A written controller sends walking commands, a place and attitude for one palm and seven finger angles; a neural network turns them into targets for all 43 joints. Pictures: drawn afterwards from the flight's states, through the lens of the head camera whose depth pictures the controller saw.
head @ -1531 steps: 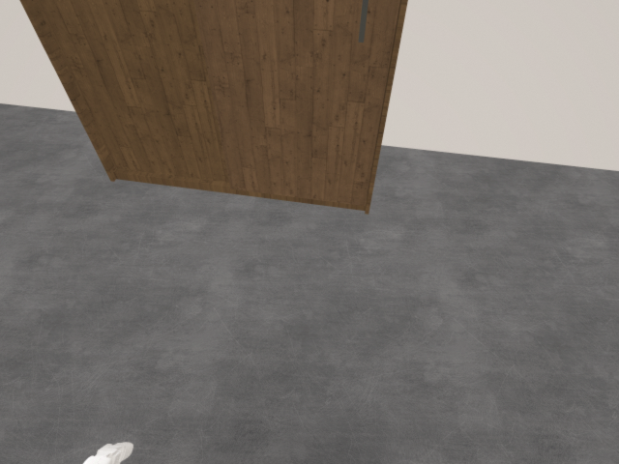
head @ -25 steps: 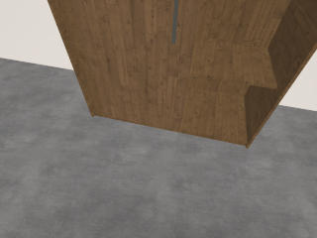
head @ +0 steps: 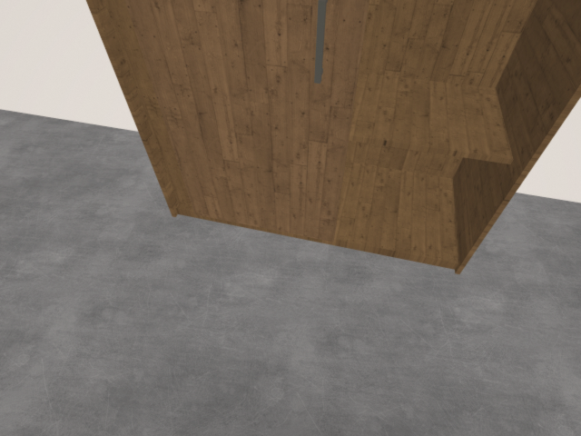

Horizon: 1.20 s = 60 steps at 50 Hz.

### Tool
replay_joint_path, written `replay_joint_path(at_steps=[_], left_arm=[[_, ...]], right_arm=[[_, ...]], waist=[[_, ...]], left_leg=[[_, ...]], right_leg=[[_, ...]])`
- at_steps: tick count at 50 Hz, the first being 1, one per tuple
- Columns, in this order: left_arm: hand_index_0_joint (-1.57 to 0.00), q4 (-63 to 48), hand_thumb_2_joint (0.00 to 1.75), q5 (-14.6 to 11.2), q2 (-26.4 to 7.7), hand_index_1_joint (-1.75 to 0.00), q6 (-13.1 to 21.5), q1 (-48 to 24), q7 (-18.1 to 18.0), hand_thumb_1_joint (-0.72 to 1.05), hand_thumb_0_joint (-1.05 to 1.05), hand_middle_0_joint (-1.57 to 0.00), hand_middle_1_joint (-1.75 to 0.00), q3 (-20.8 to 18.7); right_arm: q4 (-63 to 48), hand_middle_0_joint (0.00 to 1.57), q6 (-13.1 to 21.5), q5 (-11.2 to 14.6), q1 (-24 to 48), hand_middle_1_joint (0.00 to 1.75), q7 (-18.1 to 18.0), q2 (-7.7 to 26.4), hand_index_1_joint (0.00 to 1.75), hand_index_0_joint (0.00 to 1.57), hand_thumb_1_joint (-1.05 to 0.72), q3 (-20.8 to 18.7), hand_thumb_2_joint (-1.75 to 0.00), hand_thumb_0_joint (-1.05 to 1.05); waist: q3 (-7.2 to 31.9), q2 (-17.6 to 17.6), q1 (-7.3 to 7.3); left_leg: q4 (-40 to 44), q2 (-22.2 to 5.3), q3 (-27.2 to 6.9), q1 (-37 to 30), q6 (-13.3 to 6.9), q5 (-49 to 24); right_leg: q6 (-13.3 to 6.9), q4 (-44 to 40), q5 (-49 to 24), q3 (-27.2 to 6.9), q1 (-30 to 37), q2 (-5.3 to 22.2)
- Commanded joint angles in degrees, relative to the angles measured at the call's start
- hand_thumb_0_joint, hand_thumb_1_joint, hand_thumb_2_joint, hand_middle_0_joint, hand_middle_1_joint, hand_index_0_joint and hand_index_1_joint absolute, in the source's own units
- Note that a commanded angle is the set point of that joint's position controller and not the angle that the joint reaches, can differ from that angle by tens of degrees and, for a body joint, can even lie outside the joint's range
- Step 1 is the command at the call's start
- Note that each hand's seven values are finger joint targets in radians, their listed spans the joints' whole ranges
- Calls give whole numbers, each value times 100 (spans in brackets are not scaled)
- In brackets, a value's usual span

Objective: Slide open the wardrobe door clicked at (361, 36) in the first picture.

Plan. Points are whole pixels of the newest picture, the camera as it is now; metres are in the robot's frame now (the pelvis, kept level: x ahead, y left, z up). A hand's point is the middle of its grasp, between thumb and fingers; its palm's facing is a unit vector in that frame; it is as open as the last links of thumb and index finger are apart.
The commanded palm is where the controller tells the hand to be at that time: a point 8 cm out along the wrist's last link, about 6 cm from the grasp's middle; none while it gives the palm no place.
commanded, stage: look to check the result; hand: right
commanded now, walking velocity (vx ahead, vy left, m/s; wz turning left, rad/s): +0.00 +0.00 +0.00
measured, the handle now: (321, 41) +0.96 -0.01 +0.10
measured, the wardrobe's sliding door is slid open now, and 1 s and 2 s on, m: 0.51 0.51 0.51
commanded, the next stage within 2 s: none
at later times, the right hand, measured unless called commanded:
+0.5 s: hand out of the picture +0.06 -0.21 -0.17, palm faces -0.03 +0.97 -0.25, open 7.4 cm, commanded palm none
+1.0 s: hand out of the picture +0.09 -0.22 -0.16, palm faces -0.03 +0.95 -0.32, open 7.4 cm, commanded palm none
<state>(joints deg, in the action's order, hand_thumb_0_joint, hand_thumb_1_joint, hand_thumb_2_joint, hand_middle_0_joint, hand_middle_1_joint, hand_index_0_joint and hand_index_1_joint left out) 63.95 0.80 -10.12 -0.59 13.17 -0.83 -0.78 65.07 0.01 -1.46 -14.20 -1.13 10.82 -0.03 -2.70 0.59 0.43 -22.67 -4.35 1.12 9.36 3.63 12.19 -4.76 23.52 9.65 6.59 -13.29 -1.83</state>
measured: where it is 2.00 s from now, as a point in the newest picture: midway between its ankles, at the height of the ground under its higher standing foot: outside the picture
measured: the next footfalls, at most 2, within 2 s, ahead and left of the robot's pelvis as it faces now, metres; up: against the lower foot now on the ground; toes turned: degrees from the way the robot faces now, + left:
none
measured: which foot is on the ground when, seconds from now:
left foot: down 0.00-1.00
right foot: down 0.00-1.00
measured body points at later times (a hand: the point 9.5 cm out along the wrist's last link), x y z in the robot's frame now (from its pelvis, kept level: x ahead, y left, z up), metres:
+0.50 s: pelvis +0.01 +0.00 +0.00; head +0.03 +0.00 +0.45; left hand +0.07 +0.28 -0.14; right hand +0.06 -0.26 -0.15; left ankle +0.00 +0.17 -0.74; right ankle +0.04 -0.06 -0.74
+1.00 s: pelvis +0.03 +0.02 +0.01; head +0.04 +0.02 +0.46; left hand +0.11 +0.32 -0.12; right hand +0.10 -0.27 -0.13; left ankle +0.00 +0.17 -0.74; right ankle +0.04 -0.06 -0.74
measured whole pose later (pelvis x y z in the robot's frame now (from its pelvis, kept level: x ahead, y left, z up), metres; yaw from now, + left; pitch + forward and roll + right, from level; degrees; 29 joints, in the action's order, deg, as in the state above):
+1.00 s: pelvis +0.03 +0.02 +0.01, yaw -1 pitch -1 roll +0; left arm 64.7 0.4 -18.7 0.3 4.7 0.2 -0.4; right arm 65.0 1.2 -1.1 -6.4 0.2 19.3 0.1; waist -2.7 0.6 0.3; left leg -16.5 -3.2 2.4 4.1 2.4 11.3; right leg -2.8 17.6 8.5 5.3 -8.4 -1.1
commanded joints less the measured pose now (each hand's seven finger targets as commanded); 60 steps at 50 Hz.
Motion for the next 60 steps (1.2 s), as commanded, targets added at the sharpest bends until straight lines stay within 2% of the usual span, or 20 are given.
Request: replay_joint_path(at_steps=[1, 5, 8, 10, 13, 22, 24, 32, 34, 38, 39, 40, 44, 48, 49, 53, 54, 57, 59, 60], left_arm=[[-20, -213, 90, 22, -892, -30, 125, 103, -35, 90, 0, -20, -30, -148], [-20, -190, 90, 11, -961, -30, 140, 16, -32, 90, 0, -20, -30, -157], [-20, -179, 90, 10, -1060, -30, 138, -76, -30, 90, 0, -20, -30, -160], [-20, -184, 90, 4, -1098, -30, 150, -140, -26, 90, 0, -20, -30, -163], [-20, -175, 90, 4, -1217, -30, 160, -229, -24, 90, 0, -20, -30, -168], [-20, -211, 90, 1, -1521, -30, 213, -516, -7, 90, 0, -20, -30, -187], [-20, -234, 90, -12, -1591, -30, 215, -582, 1, 90, 0, -20, -30, -195], [-20, -246, 90, -1, -1824, -30, 236, -836, 20, 90, 0, -20, -30, -196], [-20, -267, 90, -18, -1885, -30, 236, -865, 25, 90, 0, -20, -30, -191], [-20, -258, 90, -10, -1944, -30, 252, -937, 27, 90, 0, -20, -30, -184], [-20, -271, 90, -25, -1959, -30, 246, -963, 31, 90, 0, -20, -30, -181], [-20, -257, 90, -16, -1955, -30, 244, -977, 37, 90, 0, -20, -30, -187], [-20, -268, 90, -28, -2012, -30, 234, -1007, 45, 90, 0, -20, -30, -170], [-20, -244, 90, -15, -2024, -30, 236, -1062, 42, 90, 0, -20, -30, -166], [-20, -259, 90, -28, -2015, -30, 230, -1055, 44, 90, 0, -20, -30, -161], [-20, -243, 90, -17, -2031, -30, 237, -1069, 35, 90, 0, -20, -30, -162], [-20, -242, 90, -35, -2009, -30, 230, -1068, 37, 90, 0, -20, -30, -151], [-20, -230, 90, -17, -1992, -30, 231, -1063, 34, 90, 0, -20, -30, -150], [-20, -236, 90, -29, -1983, -30, 226, -1039, 33, 90, 0, -20, -30, -149], [-20, -225, 90, -18, -1984, -30, 224, -1058, 30, 90, 0, -20, -30, -152]], right_arm=[[-159, 20, 87, 26, -215, 30, -47, 707, 30, 20, -90, -110, -90, 0], [-140, 20, 104, 27, -169, 30, -42, 798, 30, 20, -90, -112, -90, 0], [-136, 20, 108, 31, -85, 30, -35, 880, 30, 20, -90, -113, -90, 0], [-134, 20, 128, 29, -50, 30, -32, 928, 30, 20, -90, -115, -90, 0], [-145, 20, 123, 35, 63, 30, -20, 1032, 30, 20, -90, -124, -90, 0], [-198, 20, 160, 41, 375, 30, 13, 1350, 30, 20, -90, -166, -90, 0], [-230, 20, 173, 37, 424, 30, 19, 1423, 30, 20, -90, -181, -90, 0], [-275, 20, 183, 49, 673, 30, 48, 1649, 30, 20, -90, -189, -90, 0], [-291, 20, 192, 46, 703, 30, 53, 1723, 30, 20, -90, -199, -90, 0], [-296, 20, 210, 61, 795, 30, 52, 1781, 30, 20, -90, -188, -90, 0], [-303, 20, 224, 56, 772, 30, 55, 1811, 30, 20, -90, -193, -90, 0], [-302, 20, 218, 55, 846, 30, 51, 1822, 30, 20, -90, -180, -90, 0], [-318, 20, 225, 60, 830, 30, 58, 1872, 30, 20, -90, -183, -90, 0], [-293, 20, 219, 67, 882, 30, 57, 1887, 30, 20, -90, -168, -90, 0], [-300, 20, 232, 62, 845, 30, 56, 1897, 30, 20, -90, -176, -90, 0], [-289, 20, 235, 75, 885, 30, 53, 1887, 30, 20, -90, -167, -90, 0], [-297, 20, 239, 68, 853, 30, 52, 1902, 30, 20, -90, -175, -90, 0], [-283, 20, 232, 74, 872, 30, 47, 1874, 30, 20, -90, -163, -90, 0], [-287, 20, 243, 69, 827, 30, 45, 1874, 30, 20, -90, -176, -90, 0], [-268, 20, 233, 71, 872, 30, 42, 1861, 30, 20, -90, -168, -90, 0]], waist=[[5, -60, 19], [114, -58, 28], [54, -80, 32], [109, 10, 26], [101, -112, 23], [287, -128, 2], [292, -41, 1], [390, -172, 5], [428, -56, -7], [495, -61, 10], [516, 50, 3], [434, -34, 22], [493, 11, 6], [487, -104, 17], [513, 6, 2], [569, -90, 23], [523, -1, 7], [485, -54, 16], [586, -3, 11], [500, -56, 23]], left_leg=[[389, -214, -203, 293, -354, 41], [428, -257, -219, 255, -361, -49], [467, -248, -245, 268, -368, -15], [503, -288, -257, 217, -374, -151], [511, -276, -243, 183, -372, -91], [590, -338, -242, -41, -389, -295], [634, -341, -234, -53, -390, -338], [719, -390, -264, -131, -403, -381], [751, -396, -256, -194, -402, -472], [779, -432, -275, -242, -409, -673], [807, -427, -286, -239, -414, -743], [806, -447, -283, -228, -412, -724], [875, -446, -290, -282, -424, -669], [870, -447, -313, -295, -435, -725], [897, -441, -321, -297, -437, -761], [888, -456, -325, -348, -447, -888], [920, -451, -313, -342, -445, -885], [907, -456, -318, -336, -449, -903], [925, -438, -332, -388, -454, -914], [922, -453, -327, -350, -455, -894]], right_leg=[[164, -819, 457, -1024, 237, 858], [159, -757, 213, -977, 388, 861], [168, -803, 248, -995, 397, 874], [164, -726, -12, -953, 466, 869], [176, -813, 68, -990, 466, 897], [187, -853, -383, -1050, 611, 920], [192, -830, -489, -1026, 650, 926], [228, -913, -615, -1049, 780, 961], [222, -874, -763, -1040, 793, 968], [236, -845, -1079, -1017, 920, 989], [231, -804, -1114, -1001, 946, 992], [248, -838, -1081, -993, 900, 988], [246, -844, -1011, -996, 928, 996], [272, -871, -1051, -998, 964, 993], [263, -839, -1055, -981, 979, 1002], [282, -828, -1163, -966, 1030, 1007], [279, -817, -1128, -948, 1003, 1015], [292, -832, -1136, -956, 997, 1006], [291, -807, -1119, -948, 1036, 1009], [299, -831, -1104, -949, 1005, 1007]])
